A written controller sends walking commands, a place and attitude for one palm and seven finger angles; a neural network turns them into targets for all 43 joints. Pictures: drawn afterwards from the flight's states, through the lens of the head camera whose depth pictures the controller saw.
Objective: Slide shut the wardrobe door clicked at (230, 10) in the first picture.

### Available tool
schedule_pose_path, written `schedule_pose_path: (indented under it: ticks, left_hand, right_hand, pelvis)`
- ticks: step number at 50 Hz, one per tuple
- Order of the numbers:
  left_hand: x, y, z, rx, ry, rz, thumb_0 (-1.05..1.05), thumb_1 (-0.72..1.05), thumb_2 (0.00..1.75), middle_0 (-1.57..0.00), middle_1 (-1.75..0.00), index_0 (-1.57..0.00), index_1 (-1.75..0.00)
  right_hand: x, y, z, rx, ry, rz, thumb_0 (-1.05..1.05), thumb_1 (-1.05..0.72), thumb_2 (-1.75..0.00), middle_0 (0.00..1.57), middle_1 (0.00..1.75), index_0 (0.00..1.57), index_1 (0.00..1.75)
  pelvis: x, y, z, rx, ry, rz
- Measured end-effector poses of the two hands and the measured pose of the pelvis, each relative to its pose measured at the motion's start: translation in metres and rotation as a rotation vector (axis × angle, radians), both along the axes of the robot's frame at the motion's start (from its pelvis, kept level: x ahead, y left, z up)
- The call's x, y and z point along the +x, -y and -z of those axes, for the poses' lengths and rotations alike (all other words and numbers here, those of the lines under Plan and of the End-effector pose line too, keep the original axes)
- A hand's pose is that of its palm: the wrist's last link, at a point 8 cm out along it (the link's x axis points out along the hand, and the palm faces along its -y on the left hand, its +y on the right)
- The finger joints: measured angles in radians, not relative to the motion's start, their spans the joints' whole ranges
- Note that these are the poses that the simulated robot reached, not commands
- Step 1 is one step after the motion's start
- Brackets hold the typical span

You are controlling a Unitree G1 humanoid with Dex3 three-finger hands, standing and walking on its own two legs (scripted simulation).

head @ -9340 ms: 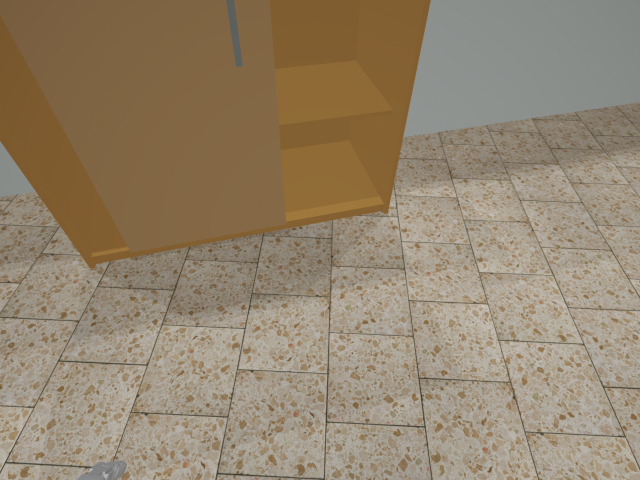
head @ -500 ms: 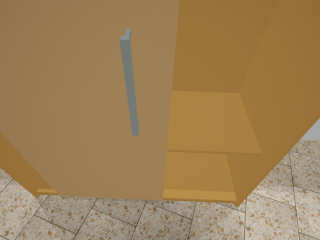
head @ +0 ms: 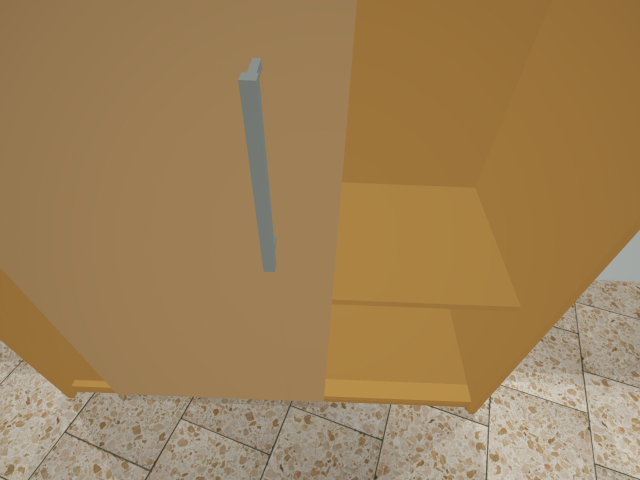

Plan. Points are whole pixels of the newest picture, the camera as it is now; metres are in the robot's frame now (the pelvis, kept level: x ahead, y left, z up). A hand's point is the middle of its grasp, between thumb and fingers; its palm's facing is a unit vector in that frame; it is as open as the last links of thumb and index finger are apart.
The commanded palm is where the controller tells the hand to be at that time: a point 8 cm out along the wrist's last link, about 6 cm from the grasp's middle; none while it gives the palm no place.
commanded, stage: look again from close up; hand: left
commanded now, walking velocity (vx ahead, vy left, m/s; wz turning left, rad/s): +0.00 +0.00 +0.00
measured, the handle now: (263, 182) +0.45 +0.11 +0.15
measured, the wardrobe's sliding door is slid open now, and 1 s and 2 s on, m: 0.46 0.46 0.46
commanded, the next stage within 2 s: raise the hand with hooked fingers in 0.42 s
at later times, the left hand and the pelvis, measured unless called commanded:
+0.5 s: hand out of the picture -0.03 +0.15 -0.18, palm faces +0.06 -0.99 -0.15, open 7.3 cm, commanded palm none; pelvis +0.00 +0.00 +0.00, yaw +0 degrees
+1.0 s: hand (181, 462) +0.15 +0.17 -0.02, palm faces +0.11 -0.99 -0.03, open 8.8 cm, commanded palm +0.13 +0.24 +0.00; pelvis -0.02 +0.00 -0.05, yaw +4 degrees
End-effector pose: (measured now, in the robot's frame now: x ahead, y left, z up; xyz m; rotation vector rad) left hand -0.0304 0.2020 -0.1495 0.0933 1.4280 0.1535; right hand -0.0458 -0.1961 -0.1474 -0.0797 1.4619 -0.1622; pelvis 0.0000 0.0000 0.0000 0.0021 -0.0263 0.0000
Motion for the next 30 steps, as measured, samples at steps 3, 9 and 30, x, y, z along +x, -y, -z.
schedule_pose_path:
  ticks: [3,9,30]
  left_hand:
    - [0.000,0.000,0.000,0.001,0.002,-0.001,0.01,0.91,0.90,-0.19,-0.30,-0.20,-0.30]
    - [-0.001,0.000,0.000,0.001,0.005,-0.004,0.01,0.91,0.90,-0.19,-0.30,-0.20,-0.30]
    - [0.026,-0.024,-0.027,0.097,0.176,-0.067,0.06,0.96,0.89,-0.20,-0.30,-0.21,-0.31]
  right_hand:
    - [0.000,-0.001,0.000,0.002,0.001,-0.001,0.00,-0.91,-0.90,0.20,0.30,0.20,0.29]
    - [-0.001,-0.002,0.000,0.005,0.002,-0.001,0.00,-0.91,-0.90,0.20,0.30,0.20,0.29]
    - [0.023,0.009,-0.003,-0.034,0.180,-0.010,0.00,-0.91,-0.90,0.20,0.30,0.20,0.29]
  pelvis:
    - [0.000,0.000,0.000,0.000,0.000,-0.001]
    - [-0.001,0.000,0.000,0.000,0.001,-0.002]
    - [-0.008,0.000,0.005,0.004,0.000,-0.007]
